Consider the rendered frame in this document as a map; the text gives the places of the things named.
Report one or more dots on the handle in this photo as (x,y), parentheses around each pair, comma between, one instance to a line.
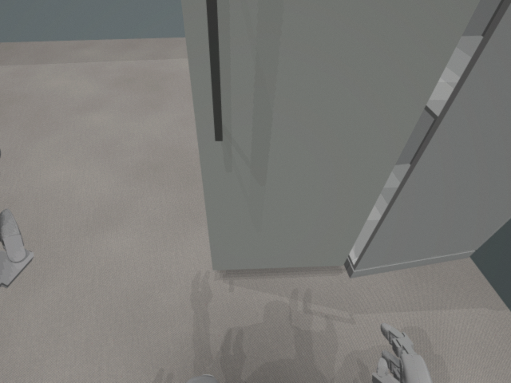
(213,38)

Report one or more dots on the robot right hand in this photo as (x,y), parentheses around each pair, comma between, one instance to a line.
(410,368)

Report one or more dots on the fridge door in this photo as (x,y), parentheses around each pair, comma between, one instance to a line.
(318,100)

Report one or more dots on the robot left hand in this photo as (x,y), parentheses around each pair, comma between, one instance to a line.
(16,258)

